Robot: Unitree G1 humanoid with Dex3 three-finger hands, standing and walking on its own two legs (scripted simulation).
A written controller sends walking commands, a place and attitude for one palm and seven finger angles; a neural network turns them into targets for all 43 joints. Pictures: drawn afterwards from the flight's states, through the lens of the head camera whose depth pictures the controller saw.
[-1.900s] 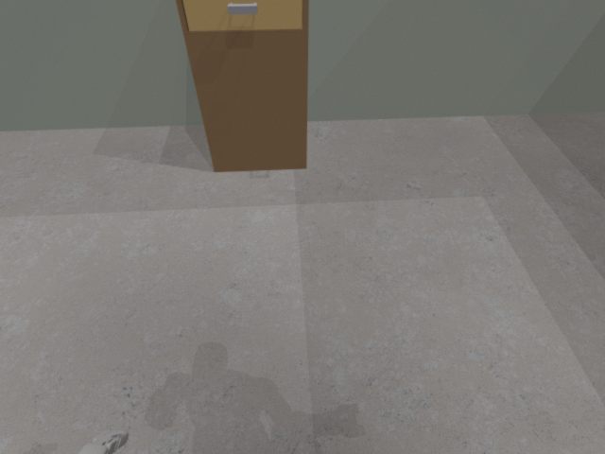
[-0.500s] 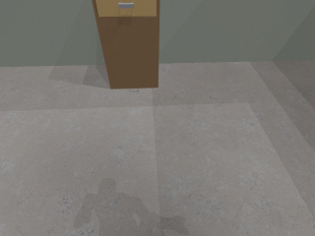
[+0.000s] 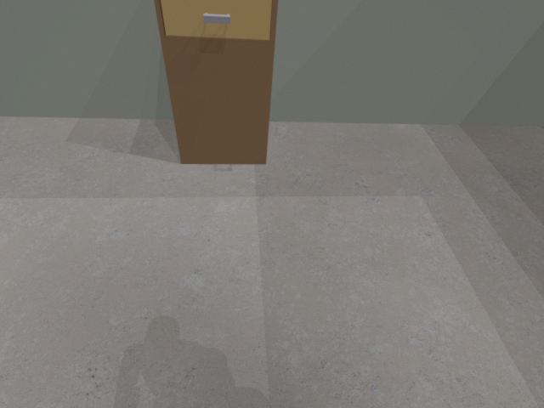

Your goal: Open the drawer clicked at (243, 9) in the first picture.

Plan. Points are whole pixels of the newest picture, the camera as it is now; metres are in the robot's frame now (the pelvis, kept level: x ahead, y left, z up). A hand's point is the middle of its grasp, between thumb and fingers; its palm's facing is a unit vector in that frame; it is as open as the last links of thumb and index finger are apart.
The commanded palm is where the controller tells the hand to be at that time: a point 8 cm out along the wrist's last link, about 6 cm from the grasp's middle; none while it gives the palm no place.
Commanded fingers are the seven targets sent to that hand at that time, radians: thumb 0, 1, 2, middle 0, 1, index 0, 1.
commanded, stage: walk to a spot facing it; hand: left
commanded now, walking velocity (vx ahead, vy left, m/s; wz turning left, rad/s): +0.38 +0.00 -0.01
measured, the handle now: (217, 17) +1.48 +0.32 +0.03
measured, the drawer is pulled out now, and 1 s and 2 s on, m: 0.00 0.00 0.00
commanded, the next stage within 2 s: turn to face it in 1.30 s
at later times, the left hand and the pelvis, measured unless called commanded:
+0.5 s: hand (214, 323) +0.31 +0.13 -0.17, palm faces +0.03 -0.99 -0.17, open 7.3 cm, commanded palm none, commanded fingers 0.00 0.90 0.90 -0.20 -0.30 -0.20 -0.30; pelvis +0.21 -0.05 +0.00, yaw +2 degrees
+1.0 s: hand (191, 272) +0.42 +0.20 -0.17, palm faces +0.12 -0.98 -0.15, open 7.4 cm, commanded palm none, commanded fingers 0.00 0.90 0.90 -0.20 -0.30 -0.20 -0.30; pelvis +0.43 +0.02 +0.01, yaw +3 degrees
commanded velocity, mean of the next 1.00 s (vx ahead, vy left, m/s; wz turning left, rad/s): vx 0.38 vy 0.00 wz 0.01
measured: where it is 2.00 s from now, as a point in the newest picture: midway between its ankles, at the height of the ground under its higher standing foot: (275, 274)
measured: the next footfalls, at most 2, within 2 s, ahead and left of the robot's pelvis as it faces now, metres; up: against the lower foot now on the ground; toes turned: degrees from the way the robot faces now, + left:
right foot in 0.36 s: +0.30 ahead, -0.15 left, +0.00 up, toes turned -8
left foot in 0.78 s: +0.47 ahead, +0.11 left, +0.00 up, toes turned +14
